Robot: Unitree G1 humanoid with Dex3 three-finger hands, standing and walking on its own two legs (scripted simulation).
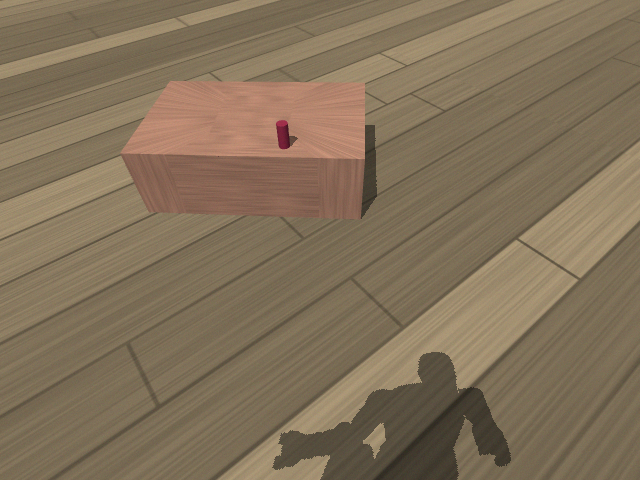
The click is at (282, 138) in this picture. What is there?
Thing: slim round
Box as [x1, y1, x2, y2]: [276, 120, 289, 148]
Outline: 280,120 276,122 279,147 287,148 289,146 287,122 284,120
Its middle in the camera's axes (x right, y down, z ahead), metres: -0.14 -0.42 +1.54
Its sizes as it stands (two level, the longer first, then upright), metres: 0.045 0.045 0.104
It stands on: a support 0.33 m high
